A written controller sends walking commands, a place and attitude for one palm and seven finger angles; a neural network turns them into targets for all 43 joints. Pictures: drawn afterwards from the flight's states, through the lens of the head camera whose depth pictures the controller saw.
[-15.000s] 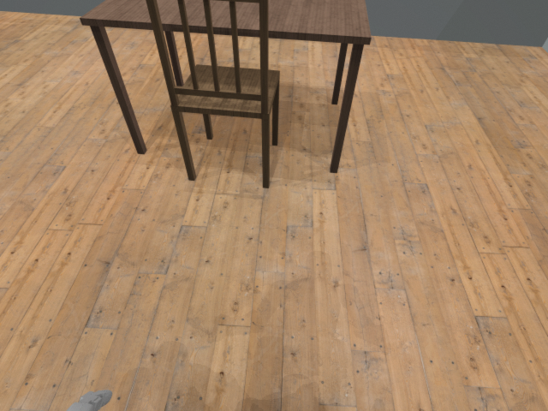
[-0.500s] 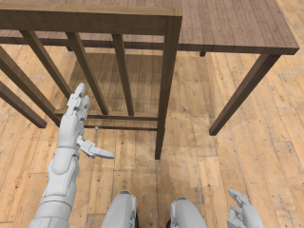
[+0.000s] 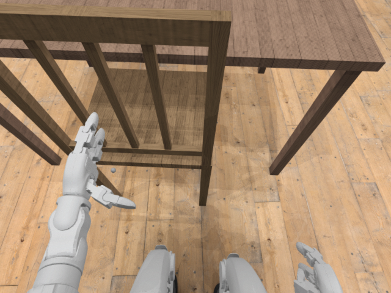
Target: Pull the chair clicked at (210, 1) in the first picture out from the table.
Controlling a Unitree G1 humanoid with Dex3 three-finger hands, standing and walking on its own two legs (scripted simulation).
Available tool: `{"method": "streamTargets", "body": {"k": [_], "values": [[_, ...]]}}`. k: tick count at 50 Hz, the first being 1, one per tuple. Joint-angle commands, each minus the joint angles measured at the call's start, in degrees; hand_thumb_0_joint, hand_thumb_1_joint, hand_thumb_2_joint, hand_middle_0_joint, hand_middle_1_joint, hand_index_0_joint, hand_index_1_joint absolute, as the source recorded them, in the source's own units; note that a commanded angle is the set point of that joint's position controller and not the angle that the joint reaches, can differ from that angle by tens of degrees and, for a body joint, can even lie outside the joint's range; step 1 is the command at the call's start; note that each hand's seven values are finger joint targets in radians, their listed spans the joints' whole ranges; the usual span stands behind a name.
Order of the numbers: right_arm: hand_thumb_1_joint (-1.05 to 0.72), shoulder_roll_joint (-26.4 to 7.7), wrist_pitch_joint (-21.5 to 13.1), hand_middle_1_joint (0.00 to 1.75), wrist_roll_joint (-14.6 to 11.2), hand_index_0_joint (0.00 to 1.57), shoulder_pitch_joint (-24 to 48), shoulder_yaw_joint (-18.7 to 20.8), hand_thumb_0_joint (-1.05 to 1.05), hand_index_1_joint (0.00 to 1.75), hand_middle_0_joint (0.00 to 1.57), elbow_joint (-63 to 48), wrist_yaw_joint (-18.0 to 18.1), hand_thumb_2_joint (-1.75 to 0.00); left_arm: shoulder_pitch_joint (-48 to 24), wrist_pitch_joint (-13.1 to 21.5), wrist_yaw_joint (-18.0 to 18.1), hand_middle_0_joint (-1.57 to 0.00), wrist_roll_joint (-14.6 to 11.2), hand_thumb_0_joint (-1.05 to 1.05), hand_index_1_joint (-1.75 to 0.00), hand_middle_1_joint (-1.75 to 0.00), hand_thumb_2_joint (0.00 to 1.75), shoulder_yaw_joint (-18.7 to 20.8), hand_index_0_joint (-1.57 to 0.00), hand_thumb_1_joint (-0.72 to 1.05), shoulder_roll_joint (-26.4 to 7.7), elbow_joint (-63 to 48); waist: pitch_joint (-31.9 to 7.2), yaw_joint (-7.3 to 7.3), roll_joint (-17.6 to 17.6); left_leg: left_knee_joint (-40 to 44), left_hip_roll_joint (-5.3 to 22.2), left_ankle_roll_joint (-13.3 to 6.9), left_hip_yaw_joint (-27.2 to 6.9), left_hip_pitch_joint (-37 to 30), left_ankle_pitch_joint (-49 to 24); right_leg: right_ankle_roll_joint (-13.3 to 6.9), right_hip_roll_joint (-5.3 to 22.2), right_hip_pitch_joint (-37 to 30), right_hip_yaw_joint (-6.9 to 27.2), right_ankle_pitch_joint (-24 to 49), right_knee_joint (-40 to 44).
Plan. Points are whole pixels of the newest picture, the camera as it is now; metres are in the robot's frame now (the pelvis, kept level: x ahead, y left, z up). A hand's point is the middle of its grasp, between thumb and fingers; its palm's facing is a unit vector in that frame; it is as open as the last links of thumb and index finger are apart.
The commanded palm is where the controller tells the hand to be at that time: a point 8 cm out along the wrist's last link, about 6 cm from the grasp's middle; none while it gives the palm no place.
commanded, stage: aim the fingers beside a spindle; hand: left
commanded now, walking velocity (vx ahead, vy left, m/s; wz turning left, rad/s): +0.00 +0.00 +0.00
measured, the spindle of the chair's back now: (118, 107) +0.48 +0.18 +0.05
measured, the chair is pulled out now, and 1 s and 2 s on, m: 0.00 0.00 0.00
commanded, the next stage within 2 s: none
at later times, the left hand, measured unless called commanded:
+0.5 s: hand (116, 173) +0.34 +0.17 +0.02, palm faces -0.03 -1.00 -0.03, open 16.9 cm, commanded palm +0.32 +0.22 +0.02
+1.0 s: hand (115, 169) +0.35 +0.17 +0.03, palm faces -0.01 -1.00 -0.05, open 16.9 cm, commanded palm +0.32 +0.22 +0.02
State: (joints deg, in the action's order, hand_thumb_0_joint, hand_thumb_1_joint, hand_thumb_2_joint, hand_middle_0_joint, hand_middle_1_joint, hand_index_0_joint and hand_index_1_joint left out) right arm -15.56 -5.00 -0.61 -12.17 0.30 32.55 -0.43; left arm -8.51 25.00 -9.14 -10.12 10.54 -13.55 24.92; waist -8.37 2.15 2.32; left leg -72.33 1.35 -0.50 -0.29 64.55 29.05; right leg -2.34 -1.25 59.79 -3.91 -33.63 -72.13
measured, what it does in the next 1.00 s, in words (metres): stands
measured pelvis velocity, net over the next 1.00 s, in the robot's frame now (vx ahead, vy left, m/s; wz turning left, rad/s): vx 0.00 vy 0.01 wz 0.00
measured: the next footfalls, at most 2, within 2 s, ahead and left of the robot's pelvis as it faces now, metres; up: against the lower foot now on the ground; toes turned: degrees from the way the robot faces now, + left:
none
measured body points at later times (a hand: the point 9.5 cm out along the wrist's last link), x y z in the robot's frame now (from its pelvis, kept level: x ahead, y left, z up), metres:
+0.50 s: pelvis +0.00 +0.01 +0.00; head +0.12 +0.01 +0.44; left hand +0.34 +0.22 +0.02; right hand +0.15 -0.24 -0.11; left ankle +0.05 +0.11 -0.62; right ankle +0.01 -0.10 -0.62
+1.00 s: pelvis +0.00 +0.01 +0.00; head +0.11 +0.02 +0.44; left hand +0.34 +0.22 +0.03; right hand +0.15 -0.24 -0.11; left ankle +0.05 +0.11 -0.62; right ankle +0.01 -0.10 -0.62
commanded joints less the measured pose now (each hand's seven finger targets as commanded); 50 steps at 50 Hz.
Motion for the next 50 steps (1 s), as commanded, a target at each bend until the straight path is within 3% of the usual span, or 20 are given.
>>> {"method": "streamTargets", "body": {"k": [1,5,10,13,14,15,18,20,26,28,33,35,36,37,38,41,46,48,50], "values": [[-0.9,-7.88,-3.17,0.3,-0.77,0.2,-1.77,3.23,0.0,0.3,0.2,-6.55,0.85,-0.9,-11.99,3.41,-2.61,-0.06,-1.76,0.0,-0.08,-0.08,0.3,-3.05,-0.06,-0.5,-3.88,-12.99,-21.33,2.37,-1.6,7.26,-1.2,-1.68,-2.33,-17.74,-13.94,0.91,0.27,-9.03,4.06,17.63,12.83],[-0.9,-8.24,-3.67,0.3,-0.48,0.2,-1.97,3.17,0.0,0.3,0.2,-4.79,1.55,-0.9,-16.59,4.16,-1.01,-0.06,-1.23,0.0,-0.08,-0.08,0.3,1.53,-0.06,-0.5,-7.98,-10.44,-19.24,2.06,-2.67,6.31,-1.28,-1.67,-2.29,-14.59,-11.02,0.88,0.18,-7.03,4.44,13.66,12.51],[-0.9,-8.15,-3.51,0.3,0.38,0.2,-1.9,3.1,0.0,0.3,0.2,-5.72,0.85,-0.9,-13.98,5.33,1.46,-0.06,0.2,0.0,-0.08,-0.08,0.3,5.2,-0.06,-0.5,-10.96,-11.17,-24.51,-0.57,1.23,7.08,-1.49,-1.31,-2.4,-18.18,-15.6,0.38,-0.02,-8.7,3.55,17.37,10.46],[-0.9,-7.79,-3.03,0.3,0.3,0.2,-2.11,3.25,0.0,0.3,0.2,-6.75,0.04,-0.9,-10.19,4.55,1.13,-0.06,0.12,0.0,-0.08,-0.08,0.3,3.35,-0.06,-0.5,-8.73,-13.52,-27.7,-1.14,3.01,7.86,-1.25,-0.78,-2.56,-22.27,-20.43,0.25,0.12,-9.93,2.89,21.46,9.89],[-0.9,-7.67,-2.83,0.3,0.11,0.2,-1.91,3.21,0.0,0.3,0.2,-7.06,-0.23,-0.9,-8.6,3.69,0.67,-0.06,-0.19,0.0,-0.08,-0.08,0.3,1.6,-0.06,-0.5,-6.87,-13.02,-26.86,-0.61,2.46,8.06,-1.22,-0.84,-2.47,-22.25,-19.85,0.4,0.07,-9.79,2.78,21.16,10.46],[-0.9,-7.94,-2.72,0.3,0.0,0.2,-2.24,3.32,0.0,0.3,0.2,-7.02,-0.24,-0.9,-7.82,3.05,0.32,-0.06,-0.34,0.0,-0.08,-0.08,0.3,2.19,-0.06,-0.5,-7.21,-11.61,-26.46,-0.32,0.82,8.08,-1.04,-0.96,-2.65,-21.64,-20.19,0.38,-0.05,-9.84,2.65,21.39,10.47],[-0.9,-8.11,-2.19,0.3,-0.57,0.2,-2.08,3.32,0.0,0.3,0.2,-6.85,0.01,-0.9,-7.79,1.44,-0.98,-0.06,-1.06,0.0,-0.08,-0.08,0.3,-0.37,-0.06,-0.5,-4.53,-8.9,-21.27,1.15,-4.22,8.17,-1.07,-1.33,-2.46,-16.65,-15.04,0.87,-0.02,-9.25,2.8,18.35,11.7],[-0.9,-8.23,-2.3,0.3,-0.63,0.2,-2.03,3.24,0.0,0.3,0.2,-6.67,0.34,-0.9,-9.47,1.76,-1.15,-0.06,-1.16,0.0,-0.08,-0.08,0.3,-0.64,-0.06,-0.5,-4.49,-9.29,-19.58,1.56,-3.48,8.08,-1.04,-1.45,-2.61,-16.51,-13.98,0.75,-0.08,-7.47,2.58,16.7,11.76],[-0.9,-7.87,-3.35,0.3,0.33,0.2,-2.37,3.43,0.0,0.3,0.2,-6.36,0.31,-0.9,-12.92,6.12,1.61,-0.06,-0.28,0.0,-0.08,-0.08,0.3,-0.19,-0.06,-0.5,-6.8,-20.07,-25.26,0.65,3.01,8.2,-0.82,-0.81,-4.18,-24.64,-18.59,0.41,-0.12,-5.96,2.09,17.18,10.75],[-0.9,-7.74,-3.23,0.3,0.43,0.2,-1.82,3.24,0.0,0.3,0.2,-6.03,0.2,-0.9,-10.17,6.13,2.4,-0.06,0.16,0.0,-0.08,-0.08,0.3,0.2,-0.06,-0.5,-6.29,-16.58,-22.45,0.79,0.25,8.31,-0.8,-0.86,-3.98,-22.16,-17.17,0.44,-0.22,-6.0,1.9,16.57,10.79],[-0.9,-8.14,-2.21,0.3,0.04,0.2,-1.07,2.99,0.0,0.3,0.2,-5.63,0.29,-0.9,-11.86,3.45,1.96,-0.06,1.24,0.0,-0.08,-0.08,0.3,-0.22,-0.06,-0.5,-5.14,-7.46,-18.56,1.32,-1.39,8.19,-1.09,-1.08,-3.27,-16.66,-10.54,0.4,-0.08,-4.04,2.12,11.96,10.95],[-0.9,-8.39,-1.9,0.3,-0.07,0.2,-1.24,3.06,0.0,0.3,0.2,-6.25,0.32,-0.9,-10.34,2.51,1.19,-0.06,0.86,0.0,-0.08,-0.08,0.3,0.97,-0.06,-0.5,-6.16,-6.76,-20.03,0.59,-1.21,8.31,-1.15,-1.09,-3.12,-16.92,-11.04,0.24,-0.18,-5.11,2.27,12.3,11.09],[-0.9,-8.34,-1.82,0.3,-0.09,0.2,-1.06,2.96,0.0,0.3,0.2,-6.66,0.36,-0.9,-11.81,2.55,0.67,-0.06,0.39,0.0,-0.08,-0.08,0.3,0.26,-0.06,-0.5,-5.79,-8.7,-21.72,0.59,-0.25,8.11,-1.26,-1.14,-2.89,-17.66,-12.62,0.21,0.05,-6.2,2.53,14.12,11.02],[-0.9,-8.27,-1.83,0.3,-0.1,0.2,-1.29,3.12,0.0,0.3,0.2,-7.12,0.33,-0.9,-11.28,2.81,0.46,-0.06,0.13,0.0,-0.08,-0.08,0.3,1.29,-0.06,-0.5,-7.03,-11.17,-24.27,-0.34,1.22,8.27,-1.11,-0.89,-3.09,-19.75,-14.47,0.08,-0.02,-6.96,2.46,15.31,10.68],[-0.9,-8.04,-1.93,0.3,-0.14,0.2,-1.11,3.11,0.0,0.3,0.2,-7.53,0.27,-0.9,-12.21,3.09,0.18,-0.06,0.0,0.0,-0.08,-0.08,0.3,-1.22,-0.06,-0.5,-5.14,-13.69,-25.44,0.33,2.32,8.31,-1.03,-0.83,-3.4,-22.17,-16.14,0.16,0.0,-6.61,2.27,16.35,10.66],[-0.9,-8.04,-2.41,0.3,0.14,0.2,-1.84,3.32,0.0,0.3,0.2,-7.56,0.22,-0.9,-12.18,4.41,0.76,-0.06,-0.84,0.0,-0.08,-0.08,0.3,0.57,-0.06,-0.5,-7.65,-20.29,-28.84,-0.13,3.26,8.24,-0.76,-0.6,-4.07,-25.75,-20.4,0.22,-0.18,-8.15,2.29,19.12,10.71],[-0.9,-7.86,-2.23,0.3,-0.05,0.2,-1.33,2.9,0.0,0.3,0.2,-5.79,0.28,-0.9,-10.52,3.75,1.8,-0.06,0.12,0.0,-0.08,-0.08,0.3,-0.31,-0.06,-0.5,-5.33,-11.15,-18.83,1.99,-3.23,8.07,-0.87,-1.14,-3.54,-17.48,-13.36,0.66,-0.35,-5.76,2.07,14.81,11.4],[-0.9,-8.1,-2.05,0.3,-0.18,0.2,-1.28,2.92,0.0,0.3,0.2,-5.19,0.45,-0.9,-12.31,3.16,1.41,-0.06,0.44,0.0,-0.08,-0.08,0.3,-0.1,-0.06,-0.5,-5.19,-7.26,-16.6,2.31,-3.77,7.79,-1.06,-1.28,-3.13,-14.68,-9.46,0.66,-0.23,-4.25,2.44,11.55,11.76],[-0.9,-8.27,-1.98,0.3,-0.26,0.2,-1.02,2.85,0.0,0.3,0.2,-5.87,0.49,-0.9,-11.91,2.99,0.64,-0.06,0.59,0.0,-0.08,-0.08,0.3,-0.08,-0.06,-0.5,-5.51,-6.96,-17.26,1.23,-1.07,8.03,-1.32,-1.29,-2.72,-15.07,-9.35,0.24,-0.11,-4.54,2.75,11.01,11.77]]}}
